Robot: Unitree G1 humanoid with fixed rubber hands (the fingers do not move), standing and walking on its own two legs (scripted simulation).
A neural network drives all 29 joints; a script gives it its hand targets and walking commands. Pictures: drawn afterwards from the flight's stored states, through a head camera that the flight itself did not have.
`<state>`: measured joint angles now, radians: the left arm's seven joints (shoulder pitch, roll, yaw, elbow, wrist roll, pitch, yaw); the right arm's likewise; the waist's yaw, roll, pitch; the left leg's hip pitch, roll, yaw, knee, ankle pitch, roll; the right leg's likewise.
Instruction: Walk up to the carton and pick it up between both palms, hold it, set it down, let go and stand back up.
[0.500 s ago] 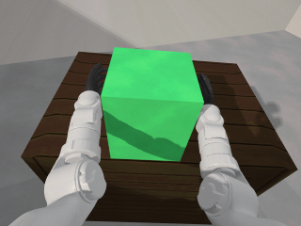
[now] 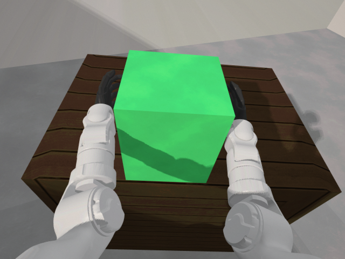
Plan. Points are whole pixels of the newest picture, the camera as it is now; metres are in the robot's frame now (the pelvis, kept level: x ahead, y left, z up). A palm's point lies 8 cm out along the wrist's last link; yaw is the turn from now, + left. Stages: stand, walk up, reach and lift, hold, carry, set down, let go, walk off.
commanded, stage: set down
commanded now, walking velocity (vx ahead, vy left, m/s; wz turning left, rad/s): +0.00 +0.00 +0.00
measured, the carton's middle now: (170, 120) +0.43 +0.02 +0.10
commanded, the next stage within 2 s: none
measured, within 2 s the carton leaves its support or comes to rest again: neither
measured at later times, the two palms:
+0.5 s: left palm (107, 105) +0.45 +0.18 +0.12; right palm (232, 112) +0.45 -0.13 +0.12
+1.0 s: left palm (91, 83) +0.44 +0.20 +0.19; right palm (258, 88) +0.45 -0.17 +0.20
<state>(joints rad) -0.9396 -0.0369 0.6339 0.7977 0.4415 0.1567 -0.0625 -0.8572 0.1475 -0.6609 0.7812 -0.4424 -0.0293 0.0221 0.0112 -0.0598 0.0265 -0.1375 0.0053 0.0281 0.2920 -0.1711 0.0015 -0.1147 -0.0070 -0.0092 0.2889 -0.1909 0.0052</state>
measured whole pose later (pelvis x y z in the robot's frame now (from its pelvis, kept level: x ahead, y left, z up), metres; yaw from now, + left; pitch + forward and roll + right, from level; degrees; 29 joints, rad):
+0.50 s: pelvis -0.01 +0.00 -0.01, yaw -3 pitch +15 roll -2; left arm -1.08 0.18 0.15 1.15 -0.04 0.11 0.15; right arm -1.04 -0.14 -0.13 1.14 0.10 0.01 -0.13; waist 0.05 -0.02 -0.16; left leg -0.51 0.06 0.05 0.47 -0.21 0.00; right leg -0.45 0.04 0.00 0.35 -0.16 0.00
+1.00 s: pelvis -0.04 -0.02 -0.01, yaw +0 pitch +16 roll -1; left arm -1.29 0.39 -0.07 1.24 -0.33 0.21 0.10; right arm -1.26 -0.29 0.03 1.19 0.38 0.22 -0.13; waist -0.01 -0.06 -0.19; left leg -0.58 0.06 0.00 0.45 -0.15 -0.03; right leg -0.53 0.04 -0.05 0.41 -0.15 -0.04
